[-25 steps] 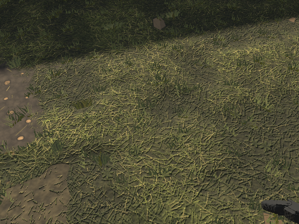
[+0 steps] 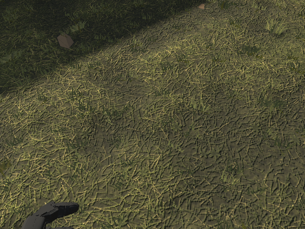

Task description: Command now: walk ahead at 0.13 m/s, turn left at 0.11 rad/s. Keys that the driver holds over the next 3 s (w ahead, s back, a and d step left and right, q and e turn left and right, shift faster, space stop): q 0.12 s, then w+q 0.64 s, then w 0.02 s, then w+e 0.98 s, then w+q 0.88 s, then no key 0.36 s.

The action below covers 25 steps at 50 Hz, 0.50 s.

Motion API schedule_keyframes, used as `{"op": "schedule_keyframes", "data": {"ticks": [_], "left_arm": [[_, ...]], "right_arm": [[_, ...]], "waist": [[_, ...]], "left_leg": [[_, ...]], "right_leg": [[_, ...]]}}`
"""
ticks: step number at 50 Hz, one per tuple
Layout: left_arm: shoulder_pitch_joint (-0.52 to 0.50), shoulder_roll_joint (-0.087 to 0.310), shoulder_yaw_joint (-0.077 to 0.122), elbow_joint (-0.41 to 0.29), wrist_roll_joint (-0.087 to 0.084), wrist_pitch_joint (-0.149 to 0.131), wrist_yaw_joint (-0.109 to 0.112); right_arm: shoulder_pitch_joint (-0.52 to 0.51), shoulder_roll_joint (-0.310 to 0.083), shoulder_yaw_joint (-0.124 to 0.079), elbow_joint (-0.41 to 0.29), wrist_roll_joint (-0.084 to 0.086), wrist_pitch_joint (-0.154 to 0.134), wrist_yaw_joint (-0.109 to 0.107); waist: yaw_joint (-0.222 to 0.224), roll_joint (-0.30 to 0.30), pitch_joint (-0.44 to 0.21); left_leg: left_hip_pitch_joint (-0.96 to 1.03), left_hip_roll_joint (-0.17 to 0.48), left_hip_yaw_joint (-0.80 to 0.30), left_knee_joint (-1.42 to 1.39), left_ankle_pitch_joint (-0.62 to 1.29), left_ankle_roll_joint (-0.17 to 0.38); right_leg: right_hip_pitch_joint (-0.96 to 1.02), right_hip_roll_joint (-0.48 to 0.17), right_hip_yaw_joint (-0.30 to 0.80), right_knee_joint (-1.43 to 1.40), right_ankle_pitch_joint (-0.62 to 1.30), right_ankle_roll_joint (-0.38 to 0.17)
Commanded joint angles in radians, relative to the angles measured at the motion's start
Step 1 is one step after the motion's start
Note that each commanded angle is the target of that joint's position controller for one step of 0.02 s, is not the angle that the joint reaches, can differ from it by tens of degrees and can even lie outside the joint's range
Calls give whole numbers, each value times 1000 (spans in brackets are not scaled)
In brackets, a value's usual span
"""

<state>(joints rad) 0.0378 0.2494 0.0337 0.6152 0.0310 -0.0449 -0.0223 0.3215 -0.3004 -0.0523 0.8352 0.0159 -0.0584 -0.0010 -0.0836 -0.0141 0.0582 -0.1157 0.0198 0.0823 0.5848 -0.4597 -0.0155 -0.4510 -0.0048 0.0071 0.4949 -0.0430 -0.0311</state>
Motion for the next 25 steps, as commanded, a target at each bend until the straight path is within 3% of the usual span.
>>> {"op": "schedule_keyframes", "data": {"ticks": [1, 2, 3, 4, 5, 7, 10, 14, 16, 17, 18, 19, 20, 21, 22, 24, 25], "left_arm": [[244, 148, 45, -14, 9, 14, 23], [193, 145, 43, -9, -12, 19, 19], [139, 136, 41, 0, -23, 21, 20], [90, 128, 39, 4, -27, 22, 21], [45, 139, 43, 9, -18, 25, 23], [12, 149, 53, 19, -9, 25, 28], [9, 160, 65, 47, -29, 12, 41], [14, 198, 84, 74, -48, 2, 42], [-7, 204, 87, 79, -64, 8, 36], [-24, 189, 84, 80, -69, 13, 35], [-38, 150, 76, 80, -66, 17, 34], [-44, 81, 59, 75, -55, 21, 26], [-76, 51, 50, 30, -54, 10, 21], [-122, 113, 60, 10, -74, -18, 14], [-87, 163, 74, 23, -81, -37, 10], [-58, 173, 83, 66, -34, -53, 17], [-69, 159, 82, 72, -24, -55, 16]], "right_arm": [[108, -94, 2, -33, 2, 0, 13], [28, -142, -15, -61, 22, 15, 9], [-10, -128, -16, -65, 17, 33, -5], [-18, -128, -22, -65, 4, 56, -21], [7, -119, -25, -60, 1, 81, -32], [56, -92, -26, -53, -2, 107, -45], [1, -76, -27, -85, -8, 105, -38], [-26, -79, -31, -90, -8, 82, -10], [27, -80, -38, -63, -2, 81, 2], [81, -74, -42, -32, -2, 82, 4], [158, -77, -49, 9, -3, 81, 4], [241, -120, -61, 32, -3, 74, -6], [215, -242, -74, -19, -7, 52, -6], [129, -227, -70, -60, -34, 22, -3], [52, -194, -58, -80, -29, 0, -7], [34, -144, -44, -82, -8, -8, -12], [59, -127, -38, -78, -7, -9, -17]], "waist": [[140, -139, -491], [137, -119, -372], [115, -70, -290], [94, -66, -220], [60, -96, -182], [38, -131, -163], [51, -153, -138], [48, -124, -136], [9, -102, -121], [-17, -75, -107], [-41, -9, -75], [-53, 189, -37], [-26, 316, 45], [-14, 234, 77], [35, 218, 100], [50, 147, 48], [45, 128, 24]], "left_leg": [[-350, 10, -209, 504, -295, -35], [-426, 24, -190, 548, -275, -42], [-459, 45, -170, 531, -229, -50], [-437, 57, -163, 506, -173, -68], [-358, 58, -147, 497, -115, -86], [-291, 47, -101, 492, -35, -93], [-289, 72, -79, 391, 56, -42], [-201, 68, -40, 203, 88, 29], [-110, 50, 2, 84, 130, 67], [-43, 23, 32, 18, 143, 90], [14, -3, 25, -49, 103, 117], [66, 123, -213, -216, -94, 184], [83, 323, -730, -417, -396, 328], [29, 364, -841, -530, -471, 361], [29, 343, -759, -519, -354, 318], [63, 264, -566, -460, -84, 237], [72, 234, -505, -455, 12, 219]], "right_leg": [[705, -415, 385, 24, 843, -325], [628, -360, 306, -18, 692, -287], [537, -325, 267, -63, 523, -249], [418, -307, 233, -116, 372, -230], [288, -286, 186, -167, 267, -220], [170, -270, 122, -238, 42, -220], [132, -277, 101, -323, -312, -193], [153, -297, 70, -344, -427, -163], [125, -294, 39, -314, -502, -131], [84, -269, 2, -261, -545, -103], [29, -218, -54, -133, -581, -67], [-105, -123, -160, 199, -586, -2], [-412, 23, -98, 457, -578, 43], [-472, -13, 54, 530, -484, 14], [-483, -44, 73, 517, -352, 1], [-414, -65, 64, 437, -189, 17], [-372, -58, 60, 403, -121, 29]]}}
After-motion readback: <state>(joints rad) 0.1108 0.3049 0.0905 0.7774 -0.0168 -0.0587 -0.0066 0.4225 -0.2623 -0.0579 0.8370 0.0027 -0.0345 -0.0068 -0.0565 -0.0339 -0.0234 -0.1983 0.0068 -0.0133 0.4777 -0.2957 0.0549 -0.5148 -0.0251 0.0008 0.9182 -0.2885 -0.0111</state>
